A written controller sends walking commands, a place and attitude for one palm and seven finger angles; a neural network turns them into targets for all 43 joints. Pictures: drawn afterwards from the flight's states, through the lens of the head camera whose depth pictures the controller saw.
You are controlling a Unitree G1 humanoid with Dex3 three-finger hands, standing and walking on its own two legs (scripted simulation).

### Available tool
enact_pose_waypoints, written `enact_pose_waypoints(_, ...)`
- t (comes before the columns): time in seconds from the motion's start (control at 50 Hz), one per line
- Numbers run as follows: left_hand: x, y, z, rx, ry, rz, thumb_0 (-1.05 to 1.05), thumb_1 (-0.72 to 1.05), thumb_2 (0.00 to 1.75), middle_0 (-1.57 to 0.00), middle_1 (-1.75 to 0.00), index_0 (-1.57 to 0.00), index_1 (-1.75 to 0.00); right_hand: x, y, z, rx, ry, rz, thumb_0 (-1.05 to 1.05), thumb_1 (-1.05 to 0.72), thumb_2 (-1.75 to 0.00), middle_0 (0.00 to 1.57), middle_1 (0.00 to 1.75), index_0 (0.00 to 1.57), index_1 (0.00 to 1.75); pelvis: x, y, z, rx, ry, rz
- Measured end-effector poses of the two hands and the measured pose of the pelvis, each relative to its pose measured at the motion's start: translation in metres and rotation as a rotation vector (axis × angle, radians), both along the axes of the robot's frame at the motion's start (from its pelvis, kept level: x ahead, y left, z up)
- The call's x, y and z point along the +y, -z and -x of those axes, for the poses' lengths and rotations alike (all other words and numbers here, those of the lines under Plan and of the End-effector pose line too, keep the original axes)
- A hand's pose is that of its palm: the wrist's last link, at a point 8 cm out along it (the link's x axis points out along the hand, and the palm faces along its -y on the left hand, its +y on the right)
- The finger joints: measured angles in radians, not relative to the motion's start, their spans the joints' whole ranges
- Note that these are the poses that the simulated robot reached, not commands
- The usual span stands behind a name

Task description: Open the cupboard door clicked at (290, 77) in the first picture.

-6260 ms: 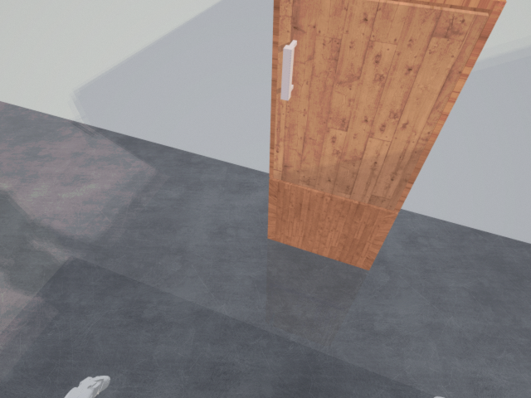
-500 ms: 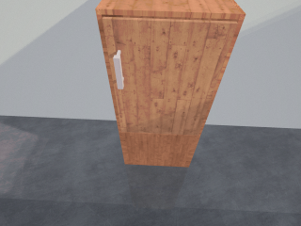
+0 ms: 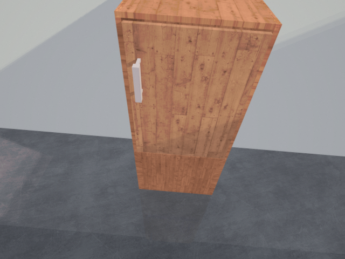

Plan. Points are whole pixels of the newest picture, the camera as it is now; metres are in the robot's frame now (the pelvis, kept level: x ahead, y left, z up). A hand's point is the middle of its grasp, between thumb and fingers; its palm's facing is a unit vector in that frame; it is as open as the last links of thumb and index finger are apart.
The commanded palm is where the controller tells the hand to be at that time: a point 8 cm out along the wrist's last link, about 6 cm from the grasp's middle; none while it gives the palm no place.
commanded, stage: shuffle to correct the standing spot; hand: left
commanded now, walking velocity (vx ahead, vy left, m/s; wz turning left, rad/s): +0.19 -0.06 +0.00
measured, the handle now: (138, 80) +0.62 +0.16 +0.08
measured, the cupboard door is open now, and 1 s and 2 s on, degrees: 0 0 0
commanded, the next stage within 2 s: come to a stop and stand still in 0.24 s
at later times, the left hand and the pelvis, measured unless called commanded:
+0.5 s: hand out of the picture +0.12 +0.16 -0.17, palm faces -0.02 -0.98 -0.20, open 7.3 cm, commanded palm none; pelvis +0.09 -0.02 +0.01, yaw -1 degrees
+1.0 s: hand out of the picture +0.12 +0.17 -0.19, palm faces +0.08 -0.98 -0.18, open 7.3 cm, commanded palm none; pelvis +0.06 -0.02 -0.01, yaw +1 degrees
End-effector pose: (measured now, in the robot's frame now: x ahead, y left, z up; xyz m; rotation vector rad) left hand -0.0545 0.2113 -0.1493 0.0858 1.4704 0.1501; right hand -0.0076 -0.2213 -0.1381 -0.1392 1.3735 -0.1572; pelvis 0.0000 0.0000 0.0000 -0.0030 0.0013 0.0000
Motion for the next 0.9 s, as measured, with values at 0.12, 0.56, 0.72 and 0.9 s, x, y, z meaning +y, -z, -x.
enact_pose_waypoints(0.12, -0.009, 0.003, -0.007, 0.014, -0.021, 0.004, 0.00, 0.91, 0.90, -0.20, -0.30, -0.20, -0.30, -0.002, 0.007, -0.012, 0.011, 0.004, -0.013, 0.01, -0.91, -0.90, 0.20, 0.30, 0.20, 0.30, -0.006, 0.005, -0.017, 0.002, -0.005, 0.000)
enact_pose_waypoints(0.56, -0.001, -0.010, -0.201, -0.148, 0.089, -0.096, 0.03, 0.95, 0.90, -0.20, -0.30, -0.20, -0.30, -0.008, 0.007, -0.054, 0.139, 0.066, -0.048, 0.01, -0.91, -0.90, 0.20, 0.30, 0.20, 0.30, -0.032, 0.002, -0.103, 0.011, 0.018, -0.024)
enact_pose_waypoints(0.72, -0.024, -0.015, -0.233, -0.257, 0.090, -0.116, 0.01, 0.92, 0.90, -0.20, -0.29, -0.20, -0.30, -0.045, 0.020, -0.094, 0.091, 0.052, -0.027, 0.01, -0.91, -0.90, 0.20, 0.30, 0.20, 0.30, -0.047, 0.006, -0.101, -0.003, -0.006, -0.033)
enact_pose_waypoints(0.9, -0.013, -0.003, -0.199, -0.285, 0.039, -0.067, 0.00, 0.92, 0.90, -0.21, -0.30, -0.20, -0.30, -0.051, -0.006, -0.148, -0.135, -0.045, 0.051, 0.01, -0.91, -0.90, 0.20, 0.30, 0.20, 0.30, -0.033, 0.006, -0.071, -0.005, -0.011, -0.025)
